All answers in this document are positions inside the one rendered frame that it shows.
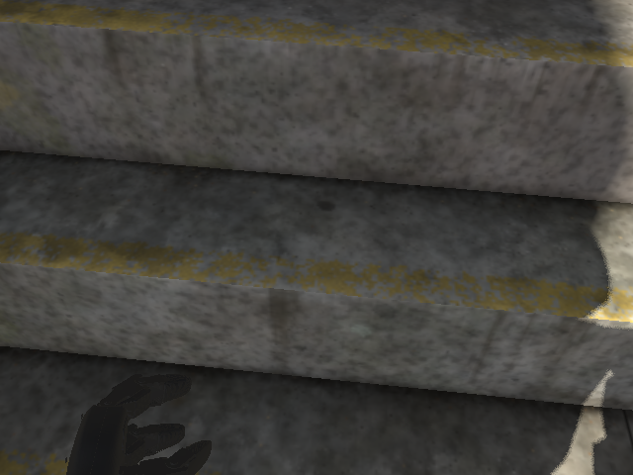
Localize left robot hand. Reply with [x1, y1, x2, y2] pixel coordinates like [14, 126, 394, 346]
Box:
[65, 374, 212, 475]

